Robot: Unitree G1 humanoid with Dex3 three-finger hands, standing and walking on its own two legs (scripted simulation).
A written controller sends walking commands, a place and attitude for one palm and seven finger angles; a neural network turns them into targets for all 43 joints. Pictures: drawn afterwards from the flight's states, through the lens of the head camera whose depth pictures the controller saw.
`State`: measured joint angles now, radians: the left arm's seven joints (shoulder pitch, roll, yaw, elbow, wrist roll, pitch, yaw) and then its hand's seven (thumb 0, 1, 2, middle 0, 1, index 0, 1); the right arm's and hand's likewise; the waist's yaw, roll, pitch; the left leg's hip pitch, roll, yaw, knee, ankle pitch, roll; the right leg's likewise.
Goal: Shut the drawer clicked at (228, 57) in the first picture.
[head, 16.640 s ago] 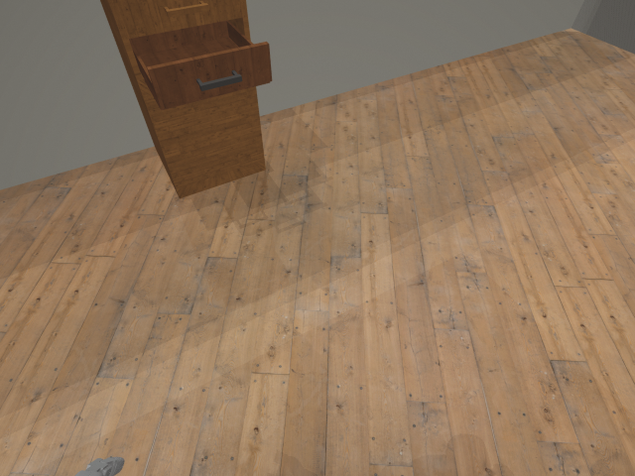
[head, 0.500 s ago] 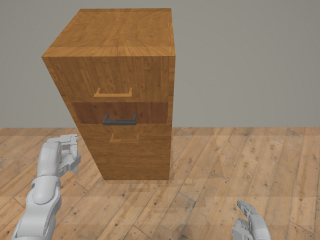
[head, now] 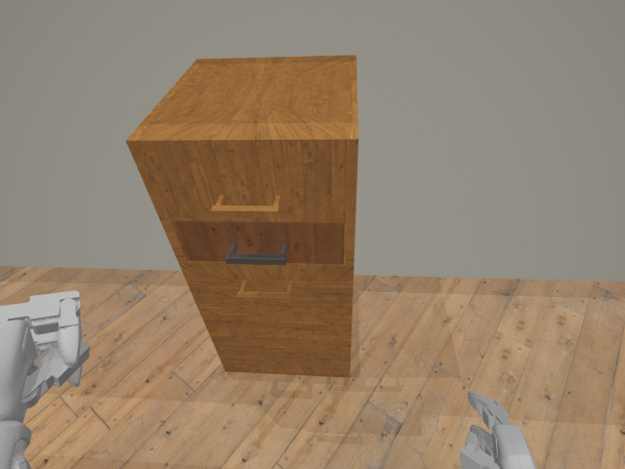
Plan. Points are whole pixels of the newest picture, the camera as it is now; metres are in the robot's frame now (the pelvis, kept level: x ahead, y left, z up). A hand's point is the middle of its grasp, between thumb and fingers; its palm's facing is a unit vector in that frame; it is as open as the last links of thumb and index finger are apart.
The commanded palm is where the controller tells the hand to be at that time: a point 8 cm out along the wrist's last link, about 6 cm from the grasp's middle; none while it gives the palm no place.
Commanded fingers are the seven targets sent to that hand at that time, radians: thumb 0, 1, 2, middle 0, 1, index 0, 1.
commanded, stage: draw the hand back to the body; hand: left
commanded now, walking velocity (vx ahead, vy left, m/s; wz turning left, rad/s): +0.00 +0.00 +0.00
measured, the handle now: (257, 252) +0.59 +0.21 -0.13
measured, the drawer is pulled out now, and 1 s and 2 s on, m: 0.00 0.00 0.00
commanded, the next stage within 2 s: step back with the hand held close in 0.08 s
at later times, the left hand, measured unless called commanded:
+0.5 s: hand (108, 348) +0.18 +0.23 +0.15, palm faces +0.28 -0.83 -0.48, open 3.3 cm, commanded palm +0.12 +0.28 +0.18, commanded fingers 0.00 0.90 0.90 -1.40 -1.60 -1.40 -1.60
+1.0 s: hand (30, 415) +0.12 +0.26 +0.16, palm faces +0.34 -0.80 -0.49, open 3.3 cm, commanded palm +0.05 +0.30 +0.18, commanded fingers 0.00 0.90 0.90 -1.40 -1.60 -1.40 -1.60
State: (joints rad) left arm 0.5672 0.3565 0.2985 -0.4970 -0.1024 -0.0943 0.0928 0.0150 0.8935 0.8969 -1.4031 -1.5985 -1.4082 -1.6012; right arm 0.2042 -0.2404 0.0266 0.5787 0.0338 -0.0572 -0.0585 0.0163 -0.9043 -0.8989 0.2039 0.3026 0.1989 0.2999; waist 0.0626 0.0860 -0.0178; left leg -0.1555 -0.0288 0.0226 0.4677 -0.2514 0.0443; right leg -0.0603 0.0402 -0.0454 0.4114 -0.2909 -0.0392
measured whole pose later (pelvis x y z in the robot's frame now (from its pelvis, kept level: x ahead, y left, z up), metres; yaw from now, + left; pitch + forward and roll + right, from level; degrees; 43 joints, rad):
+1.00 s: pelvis -0.08 +0.02 -0.01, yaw +0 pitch +1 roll -2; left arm 0.63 0.40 0.38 -0.60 -0.03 -0.23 0.14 0.02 0.89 0.90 -1.41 -1.60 -1.41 -1.60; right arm 0.19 -0.22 0.00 0.53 0.00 -0.04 -0.07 0.02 -0.90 -0.90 0.21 0.30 0.20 0.30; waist 0.00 0.02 0.04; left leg -0.42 -0.03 0.03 0.57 -0.17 0.08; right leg -0.34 0.05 -0.03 0.54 -0.22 0.00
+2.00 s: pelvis -0.24 +0.03 -0.01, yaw -2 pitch +0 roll +0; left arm 0.58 0.37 0.35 -0.52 -0.05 -0.20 0.15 0.01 0.89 0.90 -1.41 -1.60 -1.41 -1.60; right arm 0.29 -0.24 -0.02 0.67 0.02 -0.05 -0.09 0.02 -0.90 -0.90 0.21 0.30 0.20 0.30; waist -0.01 -0.01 -0.06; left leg -0.34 0.00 0.02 0.56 -0.23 0.01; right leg -0.14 0.01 -0.05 0.54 -0.41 -0.01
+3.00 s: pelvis -0.28 +0.05 +0.00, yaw +2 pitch -1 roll -1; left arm 0.33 0.23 0.03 1.02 0.02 0.03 0.02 0.01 0.91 0.90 -0.88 -1.11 -0.88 -1.05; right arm 0.26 -0.17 -0.01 1.03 -0.02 0.04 -0.02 0.01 -0.91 -0.90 0.20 0.30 0.20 0.30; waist 0.01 -0.03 0.08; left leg -0.30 0.02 0.02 0.53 -0.21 0.02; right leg -0.13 -0.02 -0.10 0.47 -0.31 0.00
